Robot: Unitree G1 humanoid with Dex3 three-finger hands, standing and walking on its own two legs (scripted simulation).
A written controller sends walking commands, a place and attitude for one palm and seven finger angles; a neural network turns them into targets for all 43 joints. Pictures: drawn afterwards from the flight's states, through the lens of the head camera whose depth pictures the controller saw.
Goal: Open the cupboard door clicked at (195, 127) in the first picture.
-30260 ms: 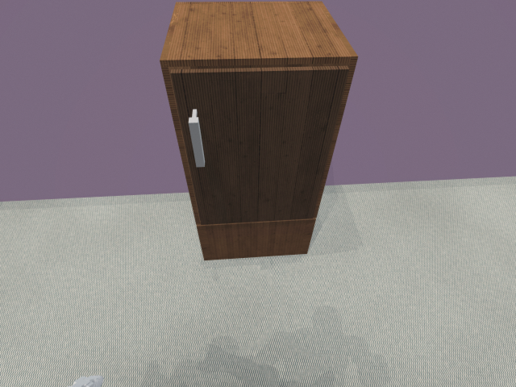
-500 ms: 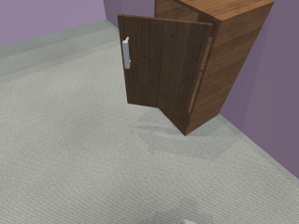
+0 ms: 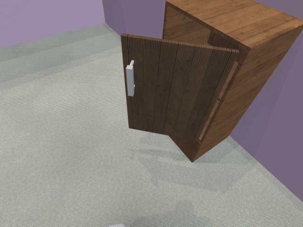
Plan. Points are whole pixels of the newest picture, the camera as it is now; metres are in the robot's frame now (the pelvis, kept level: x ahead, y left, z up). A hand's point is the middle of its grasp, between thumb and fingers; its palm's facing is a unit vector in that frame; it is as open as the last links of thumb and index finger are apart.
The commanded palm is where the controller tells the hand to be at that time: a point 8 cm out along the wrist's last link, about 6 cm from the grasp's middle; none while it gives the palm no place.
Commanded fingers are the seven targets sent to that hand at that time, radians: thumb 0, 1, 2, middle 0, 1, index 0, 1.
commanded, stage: come to a stop and stand still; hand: left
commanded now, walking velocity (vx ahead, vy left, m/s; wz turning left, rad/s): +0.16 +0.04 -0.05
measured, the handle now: (131, 78) +0.67 +0.14 -0.04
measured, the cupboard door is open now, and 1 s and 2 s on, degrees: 44 44 44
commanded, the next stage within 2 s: look again from close up in 1.28 s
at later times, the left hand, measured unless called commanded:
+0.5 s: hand (93, 207) +0.19 +0.20 -0.17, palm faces -0.01 -0.98 -0.19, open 7.3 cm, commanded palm none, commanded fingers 0.00 0.90 0.90 -0.20 -0.30 -0.20 -0.30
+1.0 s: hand out of the picture +0.10 +0.18 -0.16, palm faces -0.05 -0.96 -0.27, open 7.4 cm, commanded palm none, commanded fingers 0.00 0.90 0.90 -0.20 -0.30 -0.20 -0.30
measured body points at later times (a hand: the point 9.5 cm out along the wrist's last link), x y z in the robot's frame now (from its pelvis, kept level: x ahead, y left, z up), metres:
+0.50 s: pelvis +0.09 +0.02 +0.00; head +0.13 +0.03 +0.45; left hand +0.19 +0.25 -0.15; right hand +0.11 -0.23 -0.14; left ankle +0.07 +0.12 -0.73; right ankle +0.10 -0.10 -0.73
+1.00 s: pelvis +0.04 +0.00 +0.00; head +0.03 -0.03 +0.45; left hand +0.10 +0.23 -0.14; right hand +0.08 -0.24 -0.17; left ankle +0.07 +0.12 -0.73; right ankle +0.03 -0.13 -0.73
